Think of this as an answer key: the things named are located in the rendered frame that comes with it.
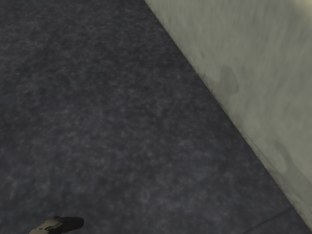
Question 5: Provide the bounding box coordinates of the left robot hand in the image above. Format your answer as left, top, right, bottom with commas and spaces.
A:
27, 215, 85, 234

